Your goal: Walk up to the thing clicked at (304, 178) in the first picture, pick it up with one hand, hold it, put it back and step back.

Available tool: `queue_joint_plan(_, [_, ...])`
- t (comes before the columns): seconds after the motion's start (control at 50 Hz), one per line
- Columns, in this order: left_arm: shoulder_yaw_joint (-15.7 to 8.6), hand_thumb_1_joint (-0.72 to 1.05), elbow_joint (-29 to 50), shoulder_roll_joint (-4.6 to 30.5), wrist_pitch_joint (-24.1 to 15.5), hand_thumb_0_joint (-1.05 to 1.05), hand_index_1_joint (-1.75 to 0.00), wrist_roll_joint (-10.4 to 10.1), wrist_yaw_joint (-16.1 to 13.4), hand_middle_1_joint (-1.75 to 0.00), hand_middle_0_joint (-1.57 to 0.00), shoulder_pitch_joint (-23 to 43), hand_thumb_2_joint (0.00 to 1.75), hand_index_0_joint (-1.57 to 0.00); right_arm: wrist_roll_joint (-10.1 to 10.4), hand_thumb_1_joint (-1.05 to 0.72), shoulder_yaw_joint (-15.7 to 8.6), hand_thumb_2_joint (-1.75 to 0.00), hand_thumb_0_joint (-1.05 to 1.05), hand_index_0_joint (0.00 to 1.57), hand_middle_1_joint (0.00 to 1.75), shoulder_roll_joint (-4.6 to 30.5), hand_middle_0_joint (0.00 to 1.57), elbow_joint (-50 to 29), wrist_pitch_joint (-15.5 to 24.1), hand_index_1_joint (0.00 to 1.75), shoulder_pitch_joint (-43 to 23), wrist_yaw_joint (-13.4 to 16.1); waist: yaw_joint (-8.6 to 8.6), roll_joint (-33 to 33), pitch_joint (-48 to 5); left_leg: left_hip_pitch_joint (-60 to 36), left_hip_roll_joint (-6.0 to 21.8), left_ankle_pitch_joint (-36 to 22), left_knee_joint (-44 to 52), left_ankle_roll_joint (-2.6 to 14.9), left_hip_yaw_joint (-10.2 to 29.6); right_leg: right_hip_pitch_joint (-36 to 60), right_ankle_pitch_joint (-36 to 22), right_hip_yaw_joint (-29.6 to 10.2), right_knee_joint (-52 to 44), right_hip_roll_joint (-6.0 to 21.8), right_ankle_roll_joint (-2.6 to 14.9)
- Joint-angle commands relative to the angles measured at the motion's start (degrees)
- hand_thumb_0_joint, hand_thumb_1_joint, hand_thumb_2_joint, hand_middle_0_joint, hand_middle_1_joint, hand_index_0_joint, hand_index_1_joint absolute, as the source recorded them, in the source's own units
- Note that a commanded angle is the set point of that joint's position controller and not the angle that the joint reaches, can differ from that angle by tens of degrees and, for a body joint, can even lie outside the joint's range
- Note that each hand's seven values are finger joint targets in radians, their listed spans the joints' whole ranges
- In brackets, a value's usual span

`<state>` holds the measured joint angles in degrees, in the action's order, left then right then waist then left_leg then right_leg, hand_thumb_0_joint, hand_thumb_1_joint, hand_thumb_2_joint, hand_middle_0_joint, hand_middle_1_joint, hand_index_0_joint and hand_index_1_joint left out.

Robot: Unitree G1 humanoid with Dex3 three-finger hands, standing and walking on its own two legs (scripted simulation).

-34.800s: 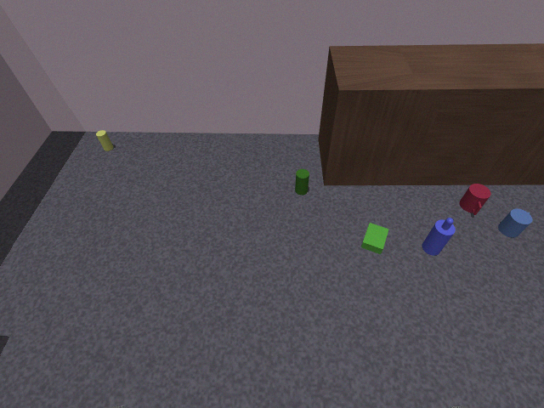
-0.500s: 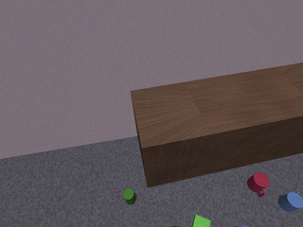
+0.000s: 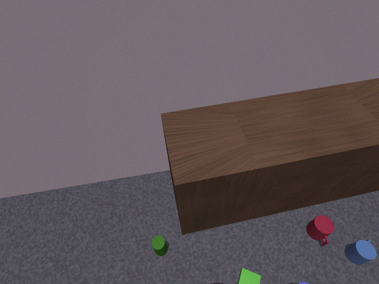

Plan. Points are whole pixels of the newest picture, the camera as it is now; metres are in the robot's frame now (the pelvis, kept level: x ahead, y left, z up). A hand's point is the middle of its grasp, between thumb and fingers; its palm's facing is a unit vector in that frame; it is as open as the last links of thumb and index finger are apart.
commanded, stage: stand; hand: left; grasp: from above
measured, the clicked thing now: (159, 245) +0.37 +0.18 -0.72
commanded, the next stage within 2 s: step back in 0.06 s
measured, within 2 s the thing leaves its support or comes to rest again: neither
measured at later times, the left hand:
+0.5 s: hand out of the picture +0.09 +0.32 -0.18, palm faces -0.03 -0.94 -0.35, open 7.4 cm
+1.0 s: hand out of the picture -0.06 +0.31 -0.15, palm faces -0.07 -0.91 -0.42, open 7.4 cm
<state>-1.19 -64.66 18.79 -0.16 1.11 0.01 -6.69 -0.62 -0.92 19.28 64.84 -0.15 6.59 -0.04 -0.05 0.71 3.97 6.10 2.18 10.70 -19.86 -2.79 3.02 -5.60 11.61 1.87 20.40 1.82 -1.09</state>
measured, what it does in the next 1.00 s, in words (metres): walks backwards: left foot, then right foot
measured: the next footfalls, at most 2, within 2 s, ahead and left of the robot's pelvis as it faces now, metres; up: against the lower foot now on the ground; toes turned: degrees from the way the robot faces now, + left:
left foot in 0.34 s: -0.02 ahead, +0.14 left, +0.00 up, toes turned +0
right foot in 0.80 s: -0.10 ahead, -0.04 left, +0.00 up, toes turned -2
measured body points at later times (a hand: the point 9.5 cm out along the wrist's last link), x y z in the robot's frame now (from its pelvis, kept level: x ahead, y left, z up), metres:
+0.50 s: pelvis -0.07 +0.06 -0.02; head +0.02 +0.10 +0.42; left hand +0.09 +0.37 -0.16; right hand -0.01 -0.26 -0.12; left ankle -0.06 +0.14 -0.75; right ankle -0.06 -0.10 -0.68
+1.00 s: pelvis -0.17 +0.05 -0.01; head -0.12 +0.03 +0.43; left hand -0.06 +0.36 -0.12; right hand -0.08 -0.26 -0.14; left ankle -0.18 +0.19 -0.67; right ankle -0.14 -0.04 -0.75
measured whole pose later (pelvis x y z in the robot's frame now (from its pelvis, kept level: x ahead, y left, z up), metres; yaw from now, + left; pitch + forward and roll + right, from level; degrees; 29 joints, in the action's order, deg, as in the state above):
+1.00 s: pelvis -0.17 +0.05 -0.01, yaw -5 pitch -2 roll +2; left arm -3.9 -48.3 20.4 2.3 2.1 -0.4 -10.2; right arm 0.6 -2.5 21.6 51.1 -2.6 7.5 0.6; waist -1.4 -0.3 8.8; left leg 24.4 -7.2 28.9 -62.8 -0.1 6.8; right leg -15.9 14.6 -2.5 32.8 -1.2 3.1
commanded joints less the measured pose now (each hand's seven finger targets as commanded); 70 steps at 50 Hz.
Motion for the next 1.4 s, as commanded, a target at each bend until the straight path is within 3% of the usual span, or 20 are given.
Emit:
queue_joint_plan(0.0, [-2.39, 0.90, 3.67, 12.47, -1.32, 0.00, -0.30, -0.23, -0.71, -0.30, -0.20, 2.54, 0.90, -0.20, -0.25, -0.90, -1.92, -0.90, 0.00, 0.20, 0.30, 11.62, 0.20, -3.48, 1.26, 0.30, -2.16, 0.68, 0.06, -0.42, -4.20, 0.69, 4.45, -6.79, 2.88, 3.20, 2.38, 0.46, -4.64, -4.29, -3.99, 5.60, 1.94])
queue_joint_plan(0.1, [-5.45, 0.90, 7.37, 17.84, -0.19, 0.00, -0.30, -1.71, -1.16, -0.30, -0.20, 1.43, 0.90, -0.20, 1.69, -0.90, -3.30, -0.90, 0.00, 0.20, 0.30, 12.96, 0.20, -7.82, -0.69, 0.30, -1.32, 0.25, 0.78, -5.18, -3.26, 5.78, -1.72, -13.42, -16.52, 3.57, -2.38, -2.85, -27.33, -8.19, 1.06, 11.05, 8.98])
queue_joint_plan(0.16, [-6.03, 0.90, 11.74, 18.62, 0.30, 0.00, -0.30, -0.12, -1.34, -0.30, -0.20, 5.56, 0.90, -0.20, 0.96, -0.90, -4.58, -0.90, 0.00, 0.20, 0.30, 13.19, 0.20, -9.71, -2.43, 0.30, 2.00, -0.08, 1.47, -12.62, -6.49, 8.46, -4.67, 19.05, -34.47, 4.93, -0.62, -8.10, -26.78, -14.01, 0.75, 19.53, 16.31])
queue_joint_plan(0.24, [-5.72, 0.90, 15.16, 17.50, 1.07, 0.00, -0.30, 0.71, -1.48, -0.30, -0.20, 9.11, 0.90, -0.20, 1.40, -0.90, -5.11, -0.90, 0.00, 0.20, 0.30, 12.39, 0.20, -11.52, -2.70, 0.30, 6.47, -0.68, 3.07, -13.56, -6.34, 10.55, -2.88, 15.20, -28.39, 5.19, -0.16, -8.35, -23.44, -8.41, 7.24, 15.22, 12.89])
queue_joint_plan(0.3, [-4.84, 0.90, 16.84, 15.53, 2.48, 0.00, -0.30, -0.89, -1.32, -0.30, -0.20, 7.19, 0.90, -0.20, -0.14, -0.90, -5.66, -0.90, 0.00, 0.20, 0.30, 13.39, 0.20, -12.38, -1.42, 0.30, 6.08, -0.09, 2.50, -4.75, -6.32, 6.31, -0.86, -12.18, -5.67, 4.01, -0.38, -7.40, -17.59, -5.09, 19.70, 8.04, 6.91])
queue_joint_plan(0.34, [-4.27, 0.90, 17.89, 10.74, 3.41, 0.00, -0.30, -1.93, -1.99, -0.30, -0.20, 6.04, 0.90, -0.20, -1.56, -0.90, -6.89, -0.90, 0.00, 0.20, 0.30, 19.71, 0.20, -13.67, -0.62, 0.30, 5.17, 0.43, 1.28, 11.01, -5.52, -2.40, 11.96, -36.77, -2.74, 8.18, 19.44, -22.94, 21.73, -7.31, 32.78, -7.69, 3.79])
queue_joint_plan(0.36, [-4.35, 0.90, 17.26, 12.18, 3.85, 0.00, -0.30, -1.37, -2.53, -0.30, -0.20, 4.47, 0.90, -0.20, -1.34, -0.90, -7.07, -0.90, 0.00, 0.20, 0.30, 20.44, 0.20, -14.21, -0.50, 0.30, 5.76, 0.59, 1.84, 6.49, -6.60, -0.69, 13.87, -42.08, -5.51, 9.90, 17.72, -21.26, 25.67, -12.05, 38.68, -6.81, 3.45])
queue_joint_plan(0.38, [-4.17, 0.90, 17.00, 11.98, 3.73, 0.00, -0.30, -1.24, -3.00, -0.30, -0.20, 3.97, 0.90, -0.20, -0.99, -0.90, -7.34, -0.90, 0.00, 0.20, 0.30, 22.18, 0.20, -15.18, -0.39, 0.30, 4.74, 0.84, 2.86, 11.43, -7.90, 0.55, 15.99, -39.20, -3.52, 10.50, 22.39, -21.90, 25.69, -13.71, 41.44, -7.63, 3.35])
queue_joint_plan(0.46, [-4.79, 0.90, 15.52, 14.45, 3.75, 0.00, -0.30, -1.92, -2.80, -0.30, -0.20, -0.16, 0.90, -0.20, -1.12, -0.90, -5.98, -0.90, 0.00, 0.20, 0.30, 15.14, 0.20, -17.88, -0.19, 0.30, -1.75, 1.98, -1.52, 7.61, -8.25, -4.76, 7.71, -31.86, -7.18, 6.82, 7.54, -24.93, 14.06, -13.85, 44.51, -6.92, 2.93])
queue_joint_plan(0.6, [-4.87, 0.90, 17.85, 13.46, 2.61, 0.00, -0.30, -0.48, -2.21, -0.30, -0.20, 1.17, 0.90, -0.20, -0.55, -0.90, -6.47, -0.90, 0.00, 0.20, 0.30, 15.05, 0.20, -18.02, -0.29, 0.30, 5.44, 2.61, 3.20, 5.77, -6.81, -8.82, 11.95, -33.34, -8.26, 11.91, 9.59, -22.44, 16.68, -9.21, 32.09, -4.97, 0.62])
queue_joint_plan(0.72, [-5.63, 0.90, 16.97, 13.38, 1.96, 0.00, -0.30, 0.49, -1.20, -0.30, -0.20, -3.71, 0.90, -0.20, -0.35, -0.90, -6.25, -0.90, 0.00, 0.20, 0.30, 16.22, 0.20, -19.71, -0.26, 0.30, 1.40, 2.14, 1.49, 4.47, -8.03, -1.65, 13.98, -17.90, -7.27, 14.10, 11.67, -13.00, 14.17, -5.33, 19.96, -2.90, 2.32])
queue_joint_plan(0.8, [-6.41, 0.90, 15.76, 14.77, 1.04, 0.00, -0.30, 1.13, -0.87, -0.30, -0.20, -9.12, 0.90, -0.20, 0.69, -0.90, -5.45, -0.90, 0.00, 0.20, 0.30, 15.00, 0.20, -20.04, -0.71, 0.30, -2.57, 1.49, -1.45, -3.91, -8.62, 10.90, 7.90, -6.31, -15.30, 8.26, 5.13, -2.22, -5.46, -13.03, 6.40, 2.93, 6.86])
queue_joint_plan(0.84, [-7.62, 0.90, 19.76, 21.34, 1.05, 0.00, -0.30, 1.13, -0.73, -0.30, -0.20, -2.24, 0.90, -0.20, 0.78, -0.90, -5.21, -0.90, 0.00, 0.20, 0.30, 13.03, 0.20, -20.04, -1.35, 0.30, -3.65, 1.81, -2.46, -18.94, -0.99, 16.18, -7.48, 23.92, -37.50, 2.87, -0.97, -14.72, -7.65, -34.20, -3.83, 19.80, 20.26])
queue_joint_plan(0.86, [-7.44, 0.90, 21.12, 19.80, 0.85, 0.00, -0.30, 1.42, -0.95, -0.30, -0.20, -0.74, 0.90, -0.20, 0.50, -0.90, -5.33, -0.90, 0.00, 0.20, 0.30, 13.94, 0.20, -18.96, -1.48, 0.30, -1.87, 1.75, -1.71, -14.73, 1.28, 14.92, -7.39, 25.49, -44.47, 2.76, 4.54, -18.37, -10.29, -34.83, -3.81, 20.52, 20.66])
queue_joint_plan(0.92, [-6.52, 0.90, 22.30, 14.80, 0.58, 0.00, -0.30, 0.59, -1.50, -0.30, -0.20, 2.00, 0.90, -0.20, 1.20, -0.90, -4.28, -0.90, 0.00, 0.20, 0.30, 12.67, 0.20, -16.62, -1.32, 0.30, 2.48, 1.46, 0.68, -7.06, -0.01, 18.77, -9.94, 18.89, -46.72, 2.96, 6.89, -10.90, -20.52, -17.99, 0.81, 10.62, 13.86])
queue_joint_plan(1.08, [-6.94, 0.90, 24.59, 14.89, 1.77, 0.00, -0.30, 1.16, -1.66, -0.30, -0.20, -4.49, 0.90, -0.20, 0.58, -0.90, -3.62, -0.90, 0.00, 0.20, 0.30, 12.37, 0.20, -19.19, -0.35, 0.30, 3.66, 2.41, -2.88, -10.79, -9.18, 19.65, -4.98, 20.27, -27.35, 0.93, 0.91, 7.19, -25.47, -16.11, 7.28, 11.37, 14.24])
queue_joint_plan(1.18, [-6.38, 0.90, 26.29, 15.28, 3.39, 0.00, -0.30, 0.08, -0.85, -0.30, -0.20, -0.85, 0.90, -0.20, -0.77, -0.90, -4.96, -0.90, 0.00, 0.20, 0.30, 13.00, 0.20, -16.59, -0.07, 0.30, 10.33, 1.89, 1.01, -8.09, -9.40, 3.91, -3.31, -0.33, -2.99, 4.01, -1.93, -5.26, -10.75, -12.95, 11.87, 7.81, 7.81])
queue_joint_plan(1.24, [-7.26, 0.90, 26.78, 14.72, 3.23, 0.00, -0.30, 0.67, -1.58, -0.30, -0.20, 2.83, 0.90, -0.20, -1.75, -0.90, -7.52, -0.90, 0.00, 0.20, 0.30, 25.15, 0.20, -19.48, -0.28, 0.30, 3.21, 1.31, 3.60, 14.19, -1.63, 16.78, 23.15, 1.03, 5.96, 20.40, 29.78, -19.45, 25.57, -10.55, 40.11, -6.94, 1.35])
queue_joint_plan(1.32, [-7.65, 0.90, 22.49, 13.85, 3.60, 0.00, -0.30, -0.53, -0.74, -0.30, -0.20, -5.64, 0.90, -0.20, -2.11, -0.90, -5.02, -0.90, 0.00, 0.20, 0.30, 16.72, 0.20, -21.68, 0.81, 0.30, -5.22, 2.02, -3.69, 5.03, -0.68, 12.37, 11.28, -12.15, -0.31, 13.63, 10.18, -22.91, 14.33, -14.38, 54.04, -9.36, 2.24])
queue_joint_plan(1.38, [-7.88, 0.90, 21.81, 13.40, 3.34, 0.00, -0.30, -0.18, -0.55, -0.30, -0.20, -5.89, 0.90, -0.20, -1.46, -0.90, -5.25, -0.90, 0.00, 0.20, 0.30, 15.56, 0.20, -20.75, 0.84, 0.30, -0.19, 1.99, -1.10, 5.38, -2.25, 4.59, 10.04, -11.08, -2.55, 13.89, 9.79, -24.14, 13.79, -12.88, 51.30, -8.45, -0.23])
